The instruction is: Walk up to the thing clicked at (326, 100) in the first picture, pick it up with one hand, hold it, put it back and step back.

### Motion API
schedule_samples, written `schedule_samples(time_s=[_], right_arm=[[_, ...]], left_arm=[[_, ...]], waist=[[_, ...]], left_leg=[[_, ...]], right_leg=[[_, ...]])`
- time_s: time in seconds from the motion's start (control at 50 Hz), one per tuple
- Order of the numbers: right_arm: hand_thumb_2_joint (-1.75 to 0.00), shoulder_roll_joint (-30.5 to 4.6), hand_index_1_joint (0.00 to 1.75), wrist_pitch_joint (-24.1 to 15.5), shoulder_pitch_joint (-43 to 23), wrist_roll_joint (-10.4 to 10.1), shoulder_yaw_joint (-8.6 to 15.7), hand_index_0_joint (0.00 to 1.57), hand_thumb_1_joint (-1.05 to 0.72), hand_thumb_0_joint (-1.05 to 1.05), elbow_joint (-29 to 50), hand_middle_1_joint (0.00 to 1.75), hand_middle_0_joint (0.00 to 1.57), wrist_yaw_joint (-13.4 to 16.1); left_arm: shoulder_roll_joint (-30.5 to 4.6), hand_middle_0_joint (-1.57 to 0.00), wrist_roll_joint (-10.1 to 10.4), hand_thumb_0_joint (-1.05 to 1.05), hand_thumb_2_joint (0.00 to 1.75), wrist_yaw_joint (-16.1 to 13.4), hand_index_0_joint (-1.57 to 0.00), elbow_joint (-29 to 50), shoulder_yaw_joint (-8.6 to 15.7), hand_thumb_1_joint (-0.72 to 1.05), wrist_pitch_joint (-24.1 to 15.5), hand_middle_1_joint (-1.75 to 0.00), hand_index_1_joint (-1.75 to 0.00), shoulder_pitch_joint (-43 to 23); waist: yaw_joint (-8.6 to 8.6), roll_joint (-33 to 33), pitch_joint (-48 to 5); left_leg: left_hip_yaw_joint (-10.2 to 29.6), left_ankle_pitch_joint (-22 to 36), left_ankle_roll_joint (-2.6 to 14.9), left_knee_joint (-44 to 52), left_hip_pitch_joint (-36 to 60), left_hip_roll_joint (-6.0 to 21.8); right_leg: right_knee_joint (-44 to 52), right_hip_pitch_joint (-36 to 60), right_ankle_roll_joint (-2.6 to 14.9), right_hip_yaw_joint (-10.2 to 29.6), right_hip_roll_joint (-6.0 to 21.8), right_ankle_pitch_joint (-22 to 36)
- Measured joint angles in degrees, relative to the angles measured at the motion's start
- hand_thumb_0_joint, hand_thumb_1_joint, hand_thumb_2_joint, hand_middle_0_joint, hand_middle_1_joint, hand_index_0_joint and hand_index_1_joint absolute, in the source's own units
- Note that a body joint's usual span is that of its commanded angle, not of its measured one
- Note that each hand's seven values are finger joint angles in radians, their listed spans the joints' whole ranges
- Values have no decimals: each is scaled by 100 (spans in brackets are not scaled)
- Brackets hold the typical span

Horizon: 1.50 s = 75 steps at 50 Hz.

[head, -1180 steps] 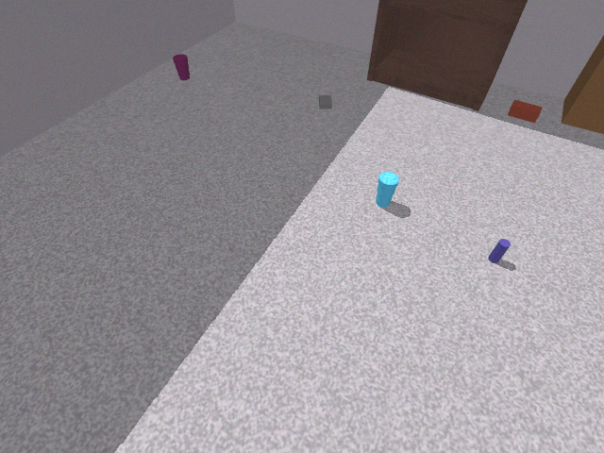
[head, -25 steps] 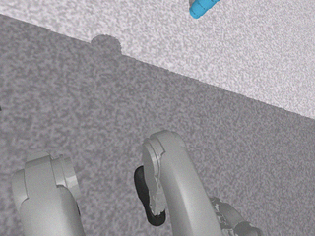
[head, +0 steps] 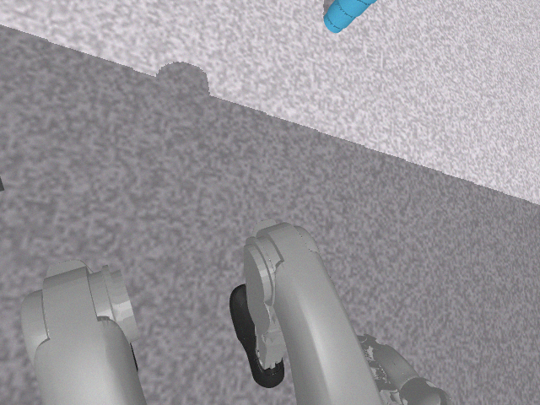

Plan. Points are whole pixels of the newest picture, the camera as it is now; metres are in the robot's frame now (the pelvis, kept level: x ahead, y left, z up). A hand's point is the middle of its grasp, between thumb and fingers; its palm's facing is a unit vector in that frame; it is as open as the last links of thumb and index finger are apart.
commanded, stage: rise first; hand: left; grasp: from above
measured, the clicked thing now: out of the picture +0.47 +0.37 -0.30
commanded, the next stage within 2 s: none
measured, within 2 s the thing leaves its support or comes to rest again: neither
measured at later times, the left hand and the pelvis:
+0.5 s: hand out of the picture +0.42 +0.39 -0.18, palm faces -0.43 -0.13 -0.89, open 14.1 cm; pelvis +0.00 +0.00 +0.00, yaw +0 degrees
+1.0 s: hand out of the picture +0.43 +0.39 -0.18, palm faces -0.44 -0.13 -0.89, open 13.9 cm; pelvis +0.00 +0.00 +0.00, yaw +0 degrees
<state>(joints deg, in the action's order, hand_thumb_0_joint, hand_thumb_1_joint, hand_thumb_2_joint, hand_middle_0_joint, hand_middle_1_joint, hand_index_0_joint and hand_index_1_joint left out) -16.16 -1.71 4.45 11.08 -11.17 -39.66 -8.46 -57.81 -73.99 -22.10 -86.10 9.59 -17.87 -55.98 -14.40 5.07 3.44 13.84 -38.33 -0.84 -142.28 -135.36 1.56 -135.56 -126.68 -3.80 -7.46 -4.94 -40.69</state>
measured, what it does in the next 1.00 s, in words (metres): stands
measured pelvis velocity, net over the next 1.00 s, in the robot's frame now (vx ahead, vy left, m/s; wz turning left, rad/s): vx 0.00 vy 0.00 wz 0.01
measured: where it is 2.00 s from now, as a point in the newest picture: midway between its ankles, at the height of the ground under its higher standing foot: (197, 375)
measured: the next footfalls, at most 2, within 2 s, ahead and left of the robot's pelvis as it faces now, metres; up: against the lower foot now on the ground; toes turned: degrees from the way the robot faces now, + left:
none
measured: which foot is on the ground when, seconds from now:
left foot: down 0.00-1.00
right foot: down 0.00-1.00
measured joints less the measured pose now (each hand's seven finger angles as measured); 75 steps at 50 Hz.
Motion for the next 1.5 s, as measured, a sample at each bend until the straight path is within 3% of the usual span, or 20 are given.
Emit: schedule_samples(time_s=[0.36,1.5], right_arm=[[-89,-17,30,58,96,-89,45,20,-90,0,34,30,20,-14],[-89,-15,30,50,137,-101,-2,20,-89,0,107,30,20,32]], left_arm=[[103,-11,84,0,102,219,-9,246,-29,-54,17,-100,-101,113],[54,-18,81,0,96,190,-17,136,-125,-46,41,-91,-92,-22]], waist=[[25,-52,-38],[-27,-48,-80]], left_leg=[[-26,44,4,50,12,-15],[-38,55,10,59,-19,-28]], right_leg=[[33,16,15,13,24,24],[40,-11,27,14,45,32]])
